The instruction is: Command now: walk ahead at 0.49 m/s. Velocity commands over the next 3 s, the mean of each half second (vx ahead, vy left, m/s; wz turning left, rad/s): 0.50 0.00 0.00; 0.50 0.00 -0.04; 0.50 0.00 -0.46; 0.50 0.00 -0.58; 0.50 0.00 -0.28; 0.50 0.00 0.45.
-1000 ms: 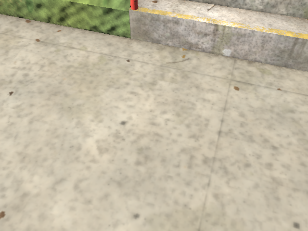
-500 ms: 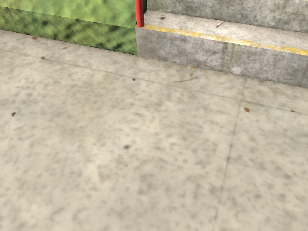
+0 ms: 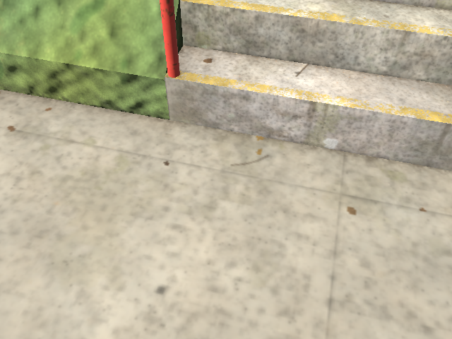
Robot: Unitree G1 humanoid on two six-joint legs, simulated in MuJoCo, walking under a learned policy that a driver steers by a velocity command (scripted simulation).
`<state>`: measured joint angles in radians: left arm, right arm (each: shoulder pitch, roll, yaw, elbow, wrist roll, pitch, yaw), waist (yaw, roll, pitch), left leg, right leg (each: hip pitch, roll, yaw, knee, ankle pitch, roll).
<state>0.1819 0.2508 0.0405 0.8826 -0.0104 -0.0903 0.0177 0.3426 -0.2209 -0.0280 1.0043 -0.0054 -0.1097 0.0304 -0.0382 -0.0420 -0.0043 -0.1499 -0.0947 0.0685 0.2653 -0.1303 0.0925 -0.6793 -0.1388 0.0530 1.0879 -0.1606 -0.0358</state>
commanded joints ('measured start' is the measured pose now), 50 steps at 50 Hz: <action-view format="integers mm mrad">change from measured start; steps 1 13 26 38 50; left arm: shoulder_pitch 9 -103 126 273 164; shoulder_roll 40 97 109 135 80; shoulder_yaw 11 26 31 40 41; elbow -45 -104 12 98 43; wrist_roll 8 -11 15 -5 -23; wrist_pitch -1 -34 -34 5 8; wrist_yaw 2 -52 -40 -7 -1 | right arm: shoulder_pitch -34 54 -103 -445 -171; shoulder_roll -141 -192 -95 -78 -83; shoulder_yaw -24 -41 -32 -20 -37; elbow -59 -20 -118 -236 -126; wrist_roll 4 24 14 27 -9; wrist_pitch -12 38 32 7 -16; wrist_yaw -22 -37 -38 6 -1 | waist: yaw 39 57 25 105 42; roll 72 121 -5 -21 138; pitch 60 14 9 105 -28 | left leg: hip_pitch -77 178 -559 -578 -18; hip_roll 286 328 246 183 352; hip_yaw -207 -154 -127 -79 -260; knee -181 91 759 282 -95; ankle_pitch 83 363 5 157 -11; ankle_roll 160 70 -62 -37 88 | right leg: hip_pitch -29 240 555 760 95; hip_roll -29 106 -83 -119 -5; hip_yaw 4 -89 100 17 61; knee -164 -603 -953 -918 112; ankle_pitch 160 69 288 247 -105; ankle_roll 23 -50 -196 -149 -28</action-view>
